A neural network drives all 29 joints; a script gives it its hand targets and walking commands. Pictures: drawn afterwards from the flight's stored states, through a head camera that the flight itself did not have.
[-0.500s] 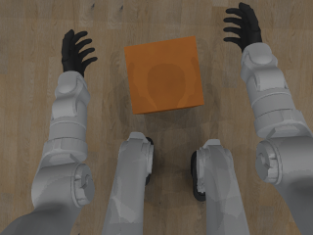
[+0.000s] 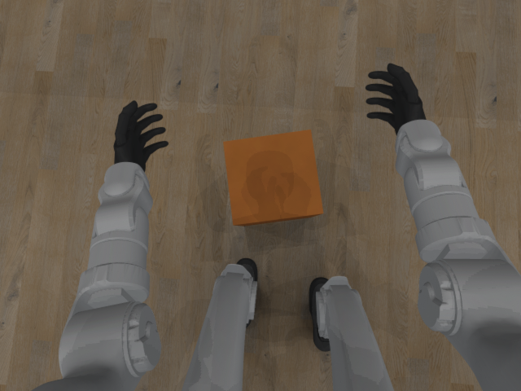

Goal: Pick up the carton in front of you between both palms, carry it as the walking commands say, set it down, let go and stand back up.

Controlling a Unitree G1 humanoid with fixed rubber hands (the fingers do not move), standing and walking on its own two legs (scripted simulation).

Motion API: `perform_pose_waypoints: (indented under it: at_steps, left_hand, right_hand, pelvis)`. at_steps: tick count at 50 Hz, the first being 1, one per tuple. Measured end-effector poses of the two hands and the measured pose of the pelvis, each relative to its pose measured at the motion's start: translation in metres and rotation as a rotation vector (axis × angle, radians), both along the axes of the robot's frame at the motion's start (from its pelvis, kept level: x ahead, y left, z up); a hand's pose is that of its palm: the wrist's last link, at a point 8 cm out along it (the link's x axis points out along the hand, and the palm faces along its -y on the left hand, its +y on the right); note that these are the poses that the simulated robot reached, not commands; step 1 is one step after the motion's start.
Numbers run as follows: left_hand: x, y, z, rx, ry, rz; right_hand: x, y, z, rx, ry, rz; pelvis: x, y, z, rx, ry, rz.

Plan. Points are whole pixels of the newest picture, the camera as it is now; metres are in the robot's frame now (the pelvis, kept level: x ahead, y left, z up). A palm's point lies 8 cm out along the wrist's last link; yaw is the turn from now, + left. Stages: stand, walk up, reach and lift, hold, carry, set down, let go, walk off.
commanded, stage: let go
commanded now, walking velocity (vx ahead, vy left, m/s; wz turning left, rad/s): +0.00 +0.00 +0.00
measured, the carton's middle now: (272, 184) +0.44 +0.05 -0.51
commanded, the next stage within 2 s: stand in 1.20 s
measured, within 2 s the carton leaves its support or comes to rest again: neither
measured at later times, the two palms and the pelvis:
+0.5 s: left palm (59, 251) +0.29 +0.25 +0.03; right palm (502, 225) +0.34 -0.19 +0.02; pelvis +0.07 +0.01 +0.12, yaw +1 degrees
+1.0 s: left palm (59, 306) +0.25 +0.22 +0.08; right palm out of the picture +0.25 -0.25 +0.08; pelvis +0.09 -0.02 +0.14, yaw +1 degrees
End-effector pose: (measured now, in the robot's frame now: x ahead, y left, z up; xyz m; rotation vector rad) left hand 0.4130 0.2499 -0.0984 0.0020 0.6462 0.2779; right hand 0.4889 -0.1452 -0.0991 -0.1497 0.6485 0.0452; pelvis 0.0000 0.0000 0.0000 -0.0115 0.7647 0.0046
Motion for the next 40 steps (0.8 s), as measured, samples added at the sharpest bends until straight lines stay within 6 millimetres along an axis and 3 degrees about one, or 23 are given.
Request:
perform_pose_waypoints:
  at_steps: [3,7,12,17,32,40]
  left_hand:
    - [-0.008,-0.001,0.011,0.015,0.023,-0.041]
    - [-0.028,-0.001,0.028,0.041,0.075,-0.114]
    - [-0.058,0.005,0.058,0.065,0.130,-0.177]
    - [-0.082,0.010,0.088,0.071,0.148,-0.201]
    - [-0.164,-0.012,0.162,0.066,0.158,-0.186]
    - [-0.174,-0.025,0.174,0.065,0.158,-0.212]
  right_hand:
    - [-0.012,-0.004,0.012,-0.029,0.011,-0.016]
    - [-0.043,-0.012,0.027,-0.069,0.041,-0.051]
    - [-0.085,-0.023,0.052,-0.084,0.080,-0.084]
    - [-0.110,-0.032,0.080,-0.076,0.086,-0.086]
    - [-0.191,-0.069,0.149,-0.072,0.103,-0.071]
    - [-0.227,-0.095,0.171,-0.075,0.116,-0.086]
  pelvis:
    - [0.006,0.002,0.015,-0.002,-0.018,0.000]
    - [0.017,0.005,0.038,-0.006,-0.068,0.000]
    - [0.033,0.009,0.066,-0.007,-0.161,0.000]
    - [0.049,0.013,0.087,-0.005,-0.250,0.003]
    - [0.084,0.002,0.136,0.021,-0.565,0.011]
    - [0.088,-0.012,0.143,0.032,-0.727,0.014]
